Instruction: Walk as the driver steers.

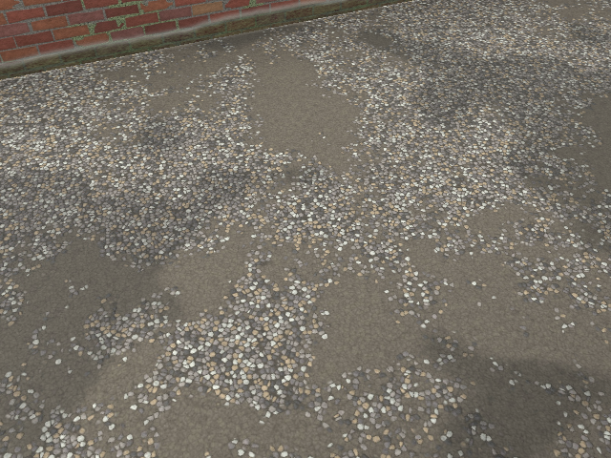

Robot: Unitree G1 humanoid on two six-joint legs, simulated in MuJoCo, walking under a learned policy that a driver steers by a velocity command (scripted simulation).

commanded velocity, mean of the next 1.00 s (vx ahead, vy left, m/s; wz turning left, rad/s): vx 0.50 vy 0.00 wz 0.00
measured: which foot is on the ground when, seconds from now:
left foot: down 0.00-1.00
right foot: down 0.00-1.00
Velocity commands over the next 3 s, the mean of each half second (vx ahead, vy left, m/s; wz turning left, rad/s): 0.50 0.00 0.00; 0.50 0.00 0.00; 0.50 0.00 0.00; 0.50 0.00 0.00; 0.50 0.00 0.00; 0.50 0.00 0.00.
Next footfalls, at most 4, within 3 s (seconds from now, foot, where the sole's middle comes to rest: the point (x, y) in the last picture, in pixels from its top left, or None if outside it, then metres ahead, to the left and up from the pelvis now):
none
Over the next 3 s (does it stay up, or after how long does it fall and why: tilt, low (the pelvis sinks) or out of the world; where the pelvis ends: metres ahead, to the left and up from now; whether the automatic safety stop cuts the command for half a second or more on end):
stays up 0.00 0.00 0.00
